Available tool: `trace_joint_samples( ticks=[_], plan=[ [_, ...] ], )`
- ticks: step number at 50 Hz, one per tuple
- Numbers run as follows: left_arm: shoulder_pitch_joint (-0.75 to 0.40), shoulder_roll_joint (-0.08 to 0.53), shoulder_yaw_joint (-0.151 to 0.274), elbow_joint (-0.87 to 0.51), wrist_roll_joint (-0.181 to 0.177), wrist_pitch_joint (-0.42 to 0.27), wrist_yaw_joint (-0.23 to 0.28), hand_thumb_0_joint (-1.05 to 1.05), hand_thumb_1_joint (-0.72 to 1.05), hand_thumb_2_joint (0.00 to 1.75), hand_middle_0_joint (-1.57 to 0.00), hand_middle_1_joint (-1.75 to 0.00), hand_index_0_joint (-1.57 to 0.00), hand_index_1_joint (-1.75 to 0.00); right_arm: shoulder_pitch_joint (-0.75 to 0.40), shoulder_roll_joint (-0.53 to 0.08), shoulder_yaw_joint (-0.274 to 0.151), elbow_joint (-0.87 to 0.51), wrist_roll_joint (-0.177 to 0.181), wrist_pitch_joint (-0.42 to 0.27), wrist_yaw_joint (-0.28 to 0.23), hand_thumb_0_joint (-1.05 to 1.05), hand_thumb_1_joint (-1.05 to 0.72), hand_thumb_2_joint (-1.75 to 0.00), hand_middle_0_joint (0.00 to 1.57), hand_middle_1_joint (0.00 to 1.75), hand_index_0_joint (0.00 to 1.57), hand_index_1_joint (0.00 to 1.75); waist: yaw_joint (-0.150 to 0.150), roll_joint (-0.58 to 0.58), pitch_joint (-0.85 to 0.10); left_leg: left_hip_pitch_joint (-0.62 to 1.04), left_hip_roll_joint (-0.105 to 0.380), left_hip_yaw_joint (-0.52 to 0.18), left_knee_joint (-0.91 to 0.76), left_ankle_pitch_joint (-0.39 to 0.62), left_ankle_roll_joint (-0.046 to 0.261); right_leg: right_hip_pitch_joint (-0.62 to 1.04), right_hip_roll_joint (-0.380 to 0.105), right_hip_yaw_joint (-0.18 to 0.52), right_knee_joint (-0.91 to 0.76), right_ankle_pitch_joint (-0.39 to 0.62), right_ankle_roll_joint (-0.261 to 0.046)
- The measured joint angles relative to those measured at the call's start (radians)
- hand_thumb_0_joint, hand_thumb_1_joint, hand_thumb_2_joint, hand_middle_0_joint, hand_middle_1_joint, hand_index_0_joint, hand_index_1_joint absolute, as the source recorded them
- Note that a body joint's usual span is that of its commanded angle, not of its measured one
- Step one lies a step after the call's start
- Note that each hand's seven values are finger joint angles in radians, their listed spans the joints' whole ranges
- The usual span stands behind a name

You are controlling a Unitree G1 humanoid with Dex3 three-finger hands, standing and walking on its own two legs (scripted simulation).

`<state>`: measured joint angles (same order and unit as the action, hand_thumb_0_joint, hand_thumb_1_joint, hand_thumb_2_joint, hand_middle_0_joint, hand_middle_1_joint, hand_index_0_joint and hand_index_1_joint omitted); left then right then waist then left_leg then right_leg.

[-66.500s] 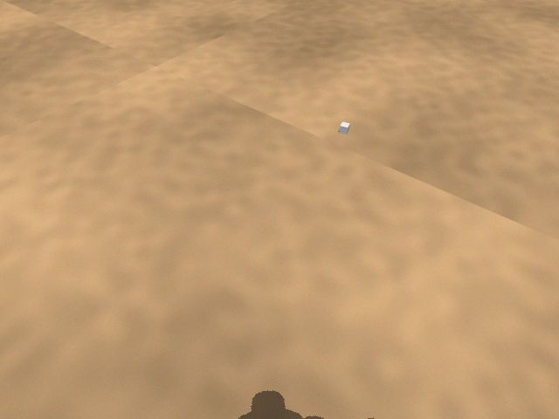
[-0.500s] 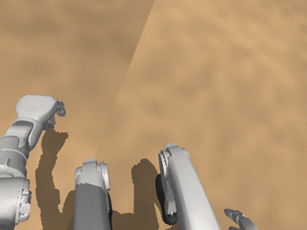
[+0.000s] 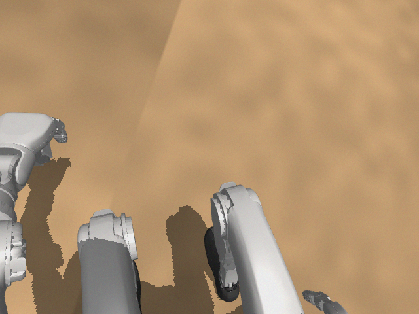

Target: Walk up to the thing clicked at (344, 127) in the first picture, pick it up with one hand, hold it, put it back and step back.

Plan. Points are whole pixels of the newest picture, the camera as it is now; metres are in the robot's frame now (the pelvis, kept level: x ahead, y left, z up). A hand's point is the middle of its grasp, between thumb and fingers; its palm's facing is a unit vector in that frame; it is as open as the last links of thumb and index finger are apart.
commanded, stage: crouch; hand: left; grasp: from above
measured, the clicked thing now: (32, 146) +0.48 +0.27 -0.21
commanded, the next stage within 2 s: lower in 0.38 s
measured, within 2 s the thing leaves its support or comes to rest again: rests again in 1.34 s
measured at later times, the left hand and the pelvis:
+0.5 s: hand (43, 150) +0.47 +0.25 -0.21, palm faces -0.48 +0.04 -0.87, open 6.5 cm; pelvis +0.00 +0.00 -0.03, yaw -1 degrees
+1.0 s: hand (54, 155) +0.47 +0.25 -0.27, palm faces -0.49 +0.03 -0.87, open 6.6 cm; pelvis +0.00 +0.00 -0.06, yaw -3 degrees
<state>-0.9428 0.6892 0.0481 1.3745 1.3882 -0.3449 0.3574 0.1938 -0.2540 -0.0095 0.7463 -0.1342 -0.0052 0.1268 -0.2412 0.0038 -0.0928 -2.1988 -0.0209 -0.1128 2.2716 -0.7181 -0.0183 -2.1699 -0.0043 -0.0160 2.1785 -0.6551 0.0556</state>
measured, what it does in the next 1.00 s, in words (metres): lowers itself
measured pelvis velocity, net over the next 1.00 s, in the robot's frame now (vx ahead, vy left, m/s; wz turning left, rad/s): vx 0.00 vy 0.00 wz -0.06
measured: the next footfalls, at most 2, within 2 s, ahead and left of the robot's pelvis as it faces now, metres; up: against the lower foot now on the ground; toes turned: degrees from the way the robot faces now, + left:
none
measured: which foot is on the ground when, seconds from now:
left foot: down 0.00-1.00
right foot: down 0.00-1.00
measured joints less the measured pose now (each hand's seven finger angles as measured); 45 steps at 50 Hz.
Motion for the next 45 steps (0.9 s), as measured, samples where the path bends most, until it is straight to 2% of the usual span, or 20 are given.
trace_joint_samples(
  ticks=[14, 26, 33, 40, 45],
  plan=[
    [-0.047, 0.038, 0.007, 0.075, 0.023, 0.000, 0.026, -0.04, 0.42, 0.34, -0.78, -0.35, -0.97, -0.39, 0.001, 0.003, 0.041, 0.008, -0.009, -0.011, 0.004, 0.00, -0.94, -0.91, 0.21, 0.30, 0.20, 0.30, -0.031, -0.003, 0.023, -0.068, -0.006, -0.011, 0.076, 0.012, -0.002, -0.063, 0.005, -0.004, 0.068, 0.014, 0.001],
    [-0.052, 0.060, 0.001, 0.068, 0.005, 0.007, 0.014, -0.04, 0.41, 0.36, -0.77, -0.37, -0.96, -0.42, -0.015, -0.005, 0.064, -0.007, -0.010, -0.018, 0.008, 0.00, -0.94, -0.91, 0.21, 0.30, 0.20, 0.30, -0.037, -0.009, 0.047, -0.093, -0.010, -0.022, 0.112, 0.010, -0.005, -0.084, 0.006, -0.012, 0.098, 0.013, 0.003],
    [-0.064, 0.081, -0.006, 0.096, 0.004, -0.013, 0.014, -0.04, 0.40, 0.37, -0.77, -0.38, -0.95, -0.43, -0.027, -0.018, 0.080, -0.010, -0.016, -0.019, 0.010, 0.00, -0.94, -0.91, 0.21, 0.30, 0.20, 0.30, -0.043, -0.018, 0.066, -0.104, -0.012, -0.032, 0.135, 0.007, -0.005, -0.092, 0.008, -0.019, 0.113, 0.013, 0.004],
    [-0.068, 0.114, 0.011, 0.131, 0.029, -0.042, 0.054, -0.04, 0.39, 0.37, -0.76, -0.41, -0.95, -0.46, -0.034, -0.027, 0.096, -0.013, -0.033, -0.027, 0.016, 0.00, -0.94, -0.90, 0.21, 0.30, 0.20, 0.30, -0.058, -0.034, 0.091, -0.125, -0.012, -0.045, 0.175, 0.003, -0.006, -0.110, 0.014, -0.028, 0.143, 0.016, 0.006],
    [-0.069, 0.128, 0.024, 0.149, 0.046, -0.037, 0.095, -0.04, 0.39, 0.38, -0.75, -0.43, -0.95, -0.47, -0.035, -0.025, 0.103, -0.010, -0.045, -0.035, 0.019, 0.00, -0.94, -0.90, 0.21, 0.30, 0.20, 0.30, -0.068, -0.045, 0.102, -0.143, -0.011, -0.050, 0.200, 0.000, -0.006, -0.127, 0.019, -0.030, 0.162, 0.017, 0.004]
  ],
)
